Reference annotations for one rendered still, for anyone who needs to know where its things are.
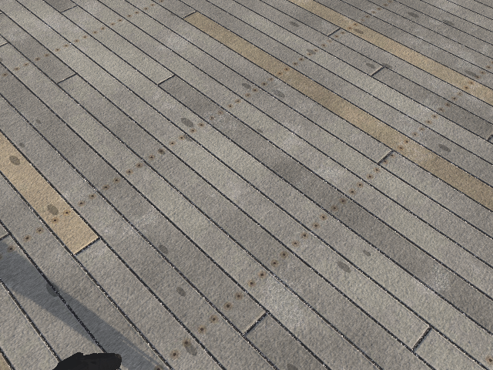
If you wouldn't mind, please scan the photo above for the left robot hand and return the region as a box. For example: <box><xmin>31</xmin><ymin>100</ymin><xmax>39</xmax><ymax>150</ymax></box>
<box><xmin>53</xmin><ymin>352</ymin><xmax>122</xmax><ymax>370</ymax></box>

